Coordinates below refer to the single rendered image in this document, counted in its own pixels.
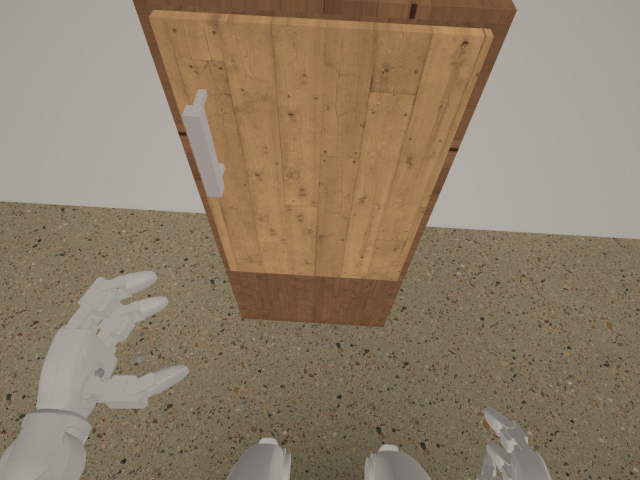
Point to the robot left hand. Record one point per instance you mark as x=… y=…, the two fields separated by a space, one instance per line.
x=67 y=380

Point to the right robot shin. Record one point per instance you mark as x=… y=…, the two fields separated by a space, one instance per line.
x=388 y=447

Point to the robot right hand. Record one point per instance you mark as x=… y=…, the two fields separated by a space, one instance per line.
x=523 y=464

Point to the robot left forearm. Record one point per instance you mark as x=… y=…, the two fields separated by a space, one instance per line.
x=50 y=446

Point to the right robot thigh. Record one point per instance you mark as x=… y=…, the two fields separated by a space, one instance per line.
x=393 y=465

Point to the cupboard door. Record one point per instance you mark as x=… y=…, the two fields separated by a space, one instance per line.
x=332 y=133

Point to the handle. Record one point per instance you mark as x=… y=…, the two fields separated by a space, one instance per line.
x=197 y=127

